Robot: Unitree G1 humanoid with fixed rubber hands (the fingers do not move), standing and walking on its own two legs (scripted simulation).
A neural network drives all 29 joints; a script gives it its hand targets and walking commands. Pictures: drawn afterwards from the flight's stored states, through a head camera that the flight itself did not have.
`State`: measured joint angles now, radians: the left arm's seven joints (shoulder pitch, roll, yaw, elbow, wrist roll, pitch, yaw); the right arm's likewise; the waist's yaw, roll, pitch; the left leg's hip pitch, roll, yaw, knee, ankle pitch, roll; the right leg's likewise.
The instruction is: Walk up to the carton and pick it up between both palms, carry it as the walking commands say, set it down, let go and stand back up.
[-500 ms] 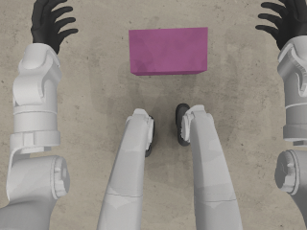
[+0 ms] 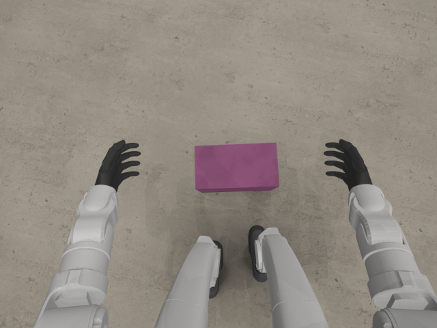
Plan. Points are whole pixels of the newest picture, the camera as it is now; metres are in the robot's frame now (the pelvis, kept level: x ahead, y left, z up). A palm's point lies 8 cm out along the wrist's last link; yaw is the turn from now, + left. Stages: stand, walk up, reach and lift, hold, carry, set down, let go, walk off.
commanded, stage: let go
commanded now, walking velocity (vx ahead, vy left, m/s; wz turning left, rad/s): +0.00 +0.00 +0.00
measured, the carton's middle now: (235, 169) +0.43 -0.01 -0.60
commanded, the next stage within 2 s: stand in 0.88 s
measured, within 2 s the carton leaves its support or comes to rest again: neither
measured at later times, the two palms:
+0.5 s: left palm (89, 252) +0.23 +0.21 +0.00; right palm (421, 257) +0.22 -0.24 +0.00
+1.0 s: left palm (63, 278) +0.19 +0.25 +0.00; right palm (429, 286) +0.18 -0.26 -0.02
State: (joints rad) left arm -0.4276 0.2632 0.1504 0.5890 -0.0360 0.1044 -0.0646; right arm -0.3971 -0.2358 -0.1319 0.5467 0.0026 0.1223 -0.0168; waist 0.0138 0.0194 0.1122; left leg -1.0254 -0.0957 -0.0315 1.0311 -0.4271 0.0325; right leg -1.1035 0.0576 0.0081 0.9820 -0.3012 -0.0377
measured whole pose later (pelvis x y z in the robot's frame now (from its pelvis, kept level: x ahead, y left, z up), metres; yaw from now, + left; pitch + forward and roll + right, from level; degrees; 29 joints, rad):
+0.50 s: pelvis +0.07 -0.01 +0.08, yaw +0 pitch +1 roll +0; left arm 0.23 0.18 0.05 0.45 0.03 0.03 -0.06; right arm 0.24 -0.19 -0.04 0.43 -0.01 0.04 0.04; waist -0.01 0.00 0.08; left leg -0.19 -0.06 -0.07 0.51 -0.34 0.03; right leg -0.28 0.08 0.02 0.50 -0.24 -0.06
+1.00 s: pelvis +0.05 +0.00 +0.07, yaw -1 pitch -5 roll +0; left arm 0.23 0.24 0.03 0.59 0.03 0.07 -0.03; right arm 0.25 -0.26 -0.03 0.60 -0.03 0.07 0.02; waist 0.00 0.02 0.04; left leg -0.11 -0.07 -0.06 0.53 -0.34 0.04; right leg -0.21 0.07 0.03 0.55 -0.26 -0.05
